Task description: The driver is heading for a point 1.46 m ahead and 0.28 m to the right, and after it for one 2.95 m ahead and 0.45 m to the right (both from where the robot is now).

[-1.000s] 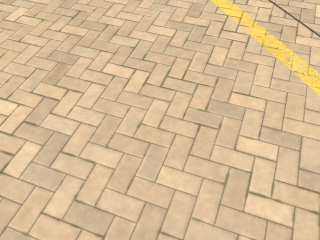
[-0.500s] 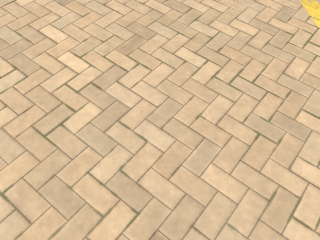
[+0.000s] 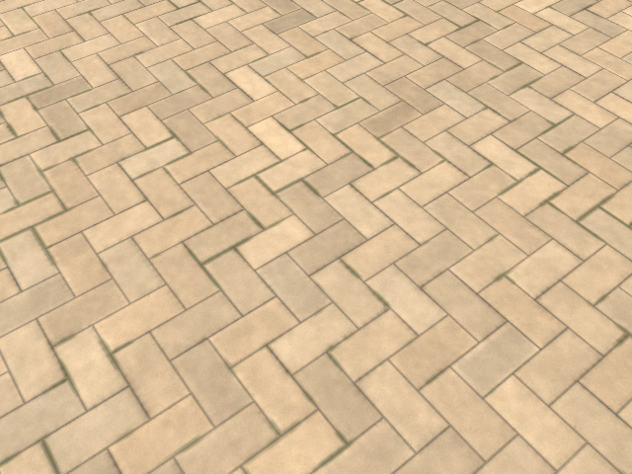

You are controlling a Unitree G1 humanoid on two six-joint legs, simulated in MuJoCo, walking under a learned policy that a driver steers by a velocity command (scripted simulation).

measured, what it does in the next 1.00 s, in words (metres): walks ahead: right foot, then left foot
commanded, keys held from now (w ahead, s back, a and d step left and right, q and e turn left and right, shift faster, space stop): w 1.00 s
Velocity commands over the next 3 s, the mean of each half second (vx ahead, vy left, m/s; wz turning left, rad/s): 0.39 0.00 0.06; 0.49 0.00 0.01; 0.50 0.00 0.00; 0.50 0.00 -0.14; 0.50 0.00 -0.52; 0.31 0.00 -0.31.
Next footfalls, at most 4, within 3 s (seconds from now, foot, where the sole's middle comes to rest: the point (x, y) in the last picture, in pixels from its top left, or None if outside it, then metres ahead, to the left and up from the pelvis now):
0.44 right None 0.32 -0.14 -0.77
0.96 left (292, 414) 0.63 0.10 -0.77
1.50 right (393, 303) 0.93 -0.14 -0.77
2.02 left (308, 215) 1.23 0.08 -0.77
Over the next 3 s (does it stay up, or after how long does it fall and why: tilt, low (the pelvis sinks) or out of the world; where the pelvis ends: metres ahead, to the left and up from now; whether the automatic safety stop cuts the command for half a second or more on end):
stays up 1.48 -0.22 0.00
